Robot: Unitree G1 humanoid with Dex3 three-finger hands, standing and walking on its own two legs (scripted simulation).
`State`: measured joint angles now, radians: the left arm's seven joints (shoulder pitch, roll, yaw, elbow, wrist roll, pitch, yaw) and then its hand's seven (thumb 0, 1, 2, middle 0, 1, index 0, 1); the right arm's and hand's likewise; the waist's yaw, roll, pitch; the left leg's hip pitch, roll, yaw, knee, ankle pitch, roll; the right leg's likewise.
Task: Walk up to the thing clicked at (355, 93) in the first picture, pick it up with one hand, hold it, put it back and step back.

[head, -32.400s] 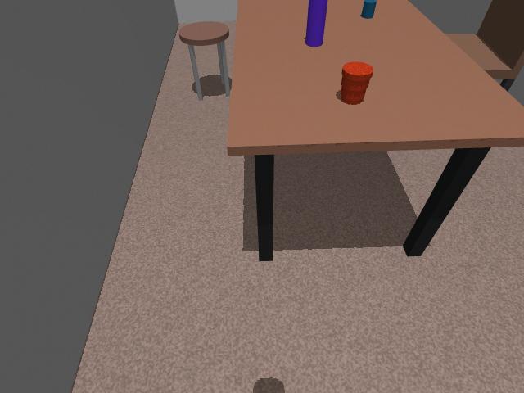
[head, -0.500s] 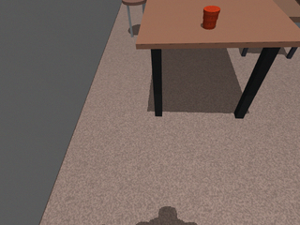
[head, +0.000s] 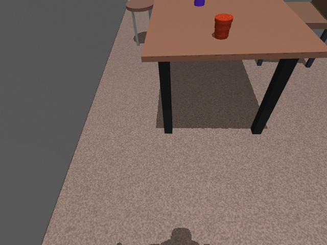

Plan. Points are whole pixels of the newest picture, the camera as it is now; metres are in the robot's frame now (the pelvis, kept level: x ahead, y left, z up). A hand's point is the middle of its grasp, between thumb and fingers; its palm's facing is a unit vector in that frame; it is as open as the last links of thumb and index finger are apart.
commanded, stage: step back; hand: right
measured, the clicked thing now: (222, 27) +1.10 -0.24 +0.01
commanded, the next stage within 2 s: stand in 0.32 s
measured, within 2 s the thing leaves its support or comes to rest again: neither
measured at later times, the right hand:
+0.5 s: hand out of the picture +0.14 -0.22 -0.13, palm faces +0.00 +0.94 -0.34, open 7.4 cm
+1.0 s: hand out of the picture +0.07 -0.24 -0.14, palm faces +0.00 +0.95 -0.33, open 7.4 cm
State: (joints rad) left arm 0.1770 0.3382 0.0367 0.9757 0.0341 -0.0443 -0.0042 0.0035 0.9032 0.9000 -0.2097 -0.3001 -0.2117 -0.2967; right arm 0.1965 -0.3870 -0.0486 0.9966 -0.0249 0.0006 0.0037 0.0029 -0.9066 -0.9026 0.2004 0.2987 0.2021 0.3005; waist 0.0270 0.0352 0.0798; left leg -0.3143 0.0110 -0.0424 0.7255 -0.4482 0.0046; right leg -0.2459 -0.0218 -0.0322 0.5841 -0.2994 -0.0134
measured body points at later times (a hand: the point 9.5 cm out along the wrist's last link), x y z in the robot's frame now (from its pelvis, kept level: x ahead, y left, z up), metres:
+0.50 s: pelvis +0.03 +0.03 +0.01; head +0.04 +0.03 +0.46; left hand +0.13 +0.33 -0.12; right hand +0.14 -0.27 -0.11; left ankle +0.03 +0.15 -0.73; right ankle +0.01 -0.11 -0.73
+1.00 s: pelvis +0.00 +0.02 +0.02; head +0.00 +0.02 +0.47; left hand +0.08 +0.32 -0.11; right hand +0.07 -0.28 -0.12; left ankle +0.03 +0.15 -0.73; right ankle +0.01 -0.11 -0.73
